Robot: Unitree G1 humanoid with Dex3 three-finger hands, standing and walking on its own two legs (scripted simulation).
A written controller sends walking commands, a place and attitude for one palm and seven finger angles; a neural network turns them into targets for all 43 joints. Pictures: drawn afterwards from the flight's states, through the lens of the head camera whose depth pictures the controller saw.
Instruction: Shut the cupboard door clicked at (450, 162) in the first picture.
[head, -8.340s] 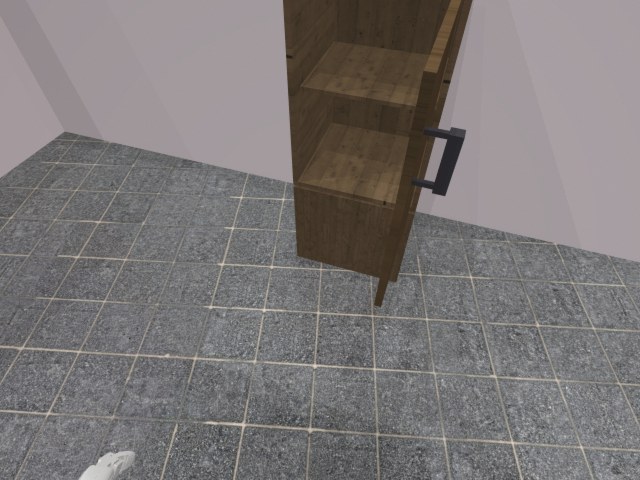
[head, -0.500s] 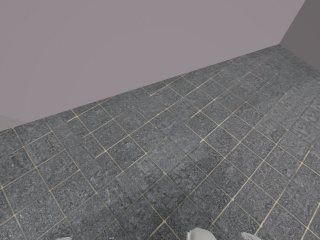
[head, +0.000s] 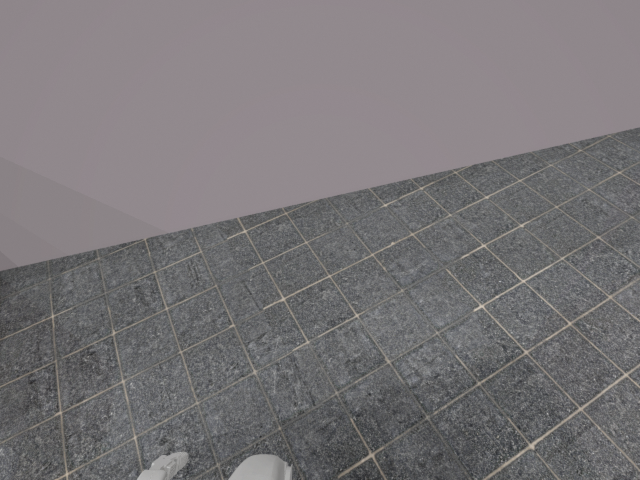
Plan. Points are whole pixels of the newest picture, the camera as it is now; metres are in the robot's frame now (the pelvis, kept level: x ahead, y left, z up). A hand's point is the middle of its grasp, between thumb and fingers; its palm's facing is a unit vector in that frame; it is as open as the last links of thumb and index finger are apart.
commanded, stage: walk to a spot facing it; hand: left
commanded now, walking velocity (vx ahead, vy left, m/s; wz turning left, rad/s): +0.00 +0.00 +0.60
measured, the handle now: out of the picture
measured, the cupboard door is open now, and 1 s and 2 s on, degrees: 89 89 89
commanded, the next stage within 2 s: none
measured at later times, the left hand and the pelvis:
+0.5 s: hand out of the picture +0.00 +0.29 -0.17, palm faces +0.33 -0.91 -0.24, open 7.4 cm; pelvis +0.01 +0.06 +0.00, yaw +17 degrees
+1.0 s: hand out of the picture +0.11 +0.23 -0.15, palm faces +0.56 -0.79 -0.26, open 7.3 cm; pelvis +0.19 +0.05 +0.00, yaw +33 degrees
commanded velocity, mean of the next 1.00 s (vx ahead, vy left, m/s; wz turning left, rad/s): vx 0.29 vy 0.00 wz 0.50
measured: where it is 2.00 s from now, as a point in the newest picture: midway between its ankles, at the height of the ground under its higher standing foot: (246, 385)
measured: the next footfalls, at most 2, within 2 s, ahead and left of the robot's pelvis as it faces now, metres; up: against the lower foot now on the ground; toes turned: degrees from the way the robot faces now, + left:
left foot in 0.26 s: +0.01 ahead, +0.16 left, +0.00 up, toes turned +15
right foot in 0.74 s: +0.25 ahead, -0.03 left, +0.00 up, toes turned +18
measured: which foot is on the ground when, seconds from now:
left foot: up 0.00-0.24, down 0.26-0.74, up 0.76-1.00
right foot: down 0.00-0.26, up 0.28-0.72, down 0.74-1.00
